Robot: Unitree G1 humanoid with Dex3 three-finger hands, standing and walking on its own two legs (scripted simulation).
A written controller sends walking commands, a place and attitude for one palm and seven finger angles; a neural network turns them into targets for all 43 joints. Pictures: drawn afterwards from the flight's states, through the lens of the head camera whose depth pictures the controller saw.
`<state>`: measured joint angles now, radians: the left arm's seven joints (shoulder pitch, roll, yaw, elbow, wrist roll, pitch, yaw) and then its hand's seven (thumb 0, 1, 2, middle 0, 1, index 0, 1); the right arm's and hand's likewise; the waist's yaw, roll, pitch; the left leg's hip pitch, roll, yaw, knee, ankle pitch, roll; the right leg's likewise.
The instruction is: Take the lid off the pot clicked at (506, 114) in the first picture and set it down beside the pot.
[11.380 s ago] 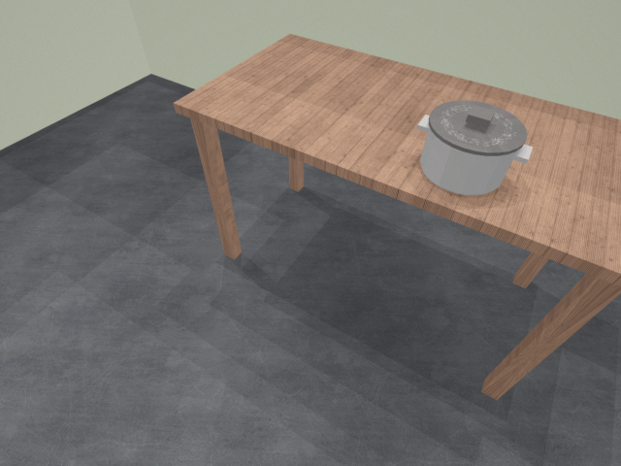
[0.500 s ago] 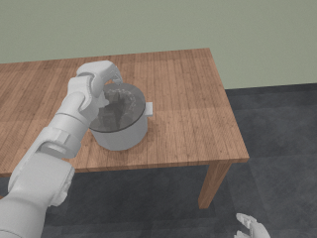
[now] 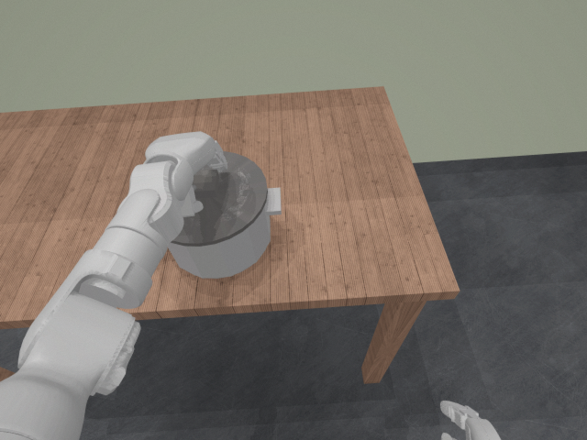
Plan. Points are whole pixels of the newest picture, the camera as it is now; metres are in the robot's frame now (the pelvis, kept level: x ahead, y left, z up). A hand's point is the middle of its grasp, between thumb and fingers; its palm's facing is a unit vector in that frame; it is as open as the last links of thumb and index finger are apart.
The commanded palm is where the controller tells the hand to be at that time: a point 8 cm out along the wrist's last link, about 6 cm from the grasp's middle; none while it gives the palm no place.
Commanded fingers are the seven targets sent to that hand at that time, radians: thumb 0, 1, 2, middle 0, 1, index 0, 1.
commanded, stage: lower the open fingers around the knob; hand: left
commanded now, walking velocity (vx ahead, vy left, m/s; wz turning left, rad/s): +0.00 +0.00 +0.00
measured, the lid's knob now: (202, 184) +0.48 +0.15 +0.07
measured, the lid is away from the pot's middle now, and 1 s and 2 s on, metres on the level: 0.00 0.01 0.01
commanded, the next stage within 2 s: close the fingers and squeeze the knob in 0.44 s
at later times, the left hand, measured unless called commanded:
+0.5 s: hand (191, 188) +0.45 +0.16 +0.09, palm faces -0.32 -0.09 -0.94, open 10.1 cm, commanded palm +0.43 +0.16 +0.15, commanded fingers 0.00 -0.31 1.46 -0.84 -0.08 -0.84 -0.08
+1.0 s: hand (191, 195) +0.44 +0.16 +0.09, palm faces -0.32 -0.09 -0.94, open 9.3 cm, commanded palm +0.43 +0.16 +0.15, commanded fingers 0.00 0.09 1.05 -0.62 -0.89 -0.62 -0.89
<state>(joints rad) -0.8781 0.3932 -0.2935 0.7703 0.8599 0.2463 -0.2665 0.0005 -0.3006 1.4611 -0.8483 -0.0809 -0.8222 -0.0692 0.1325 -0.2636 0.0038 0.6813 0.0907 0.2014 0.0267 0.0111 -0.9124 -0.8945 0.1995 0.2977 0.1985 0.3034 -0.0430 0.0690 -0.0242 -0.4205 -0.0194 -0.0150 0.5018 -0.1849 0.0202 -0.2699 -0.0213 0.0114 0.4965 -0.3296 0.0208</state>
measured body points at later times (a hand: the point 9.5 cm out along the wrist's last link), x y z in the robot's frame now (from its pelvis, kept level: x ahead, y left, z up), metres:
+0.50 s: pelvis +0.00 +0.00 +0.00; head +0.04 -0.02 +0.45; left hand +0.46 +0.16 +0.14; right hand +0.12 -0.25 -0.13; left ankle +0.04 +0.11 -0.73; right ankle -0.05 -0.14 -0.73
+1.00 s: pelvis +0.00 +0.00 +0.00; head +0.03 -0.03 +0.45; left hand +0.45 +0.16 +0.14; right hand +0.14 -0.24 -0.13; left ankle +0.04 +0.11 -0.73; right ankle -0.05 -0.14 -0.73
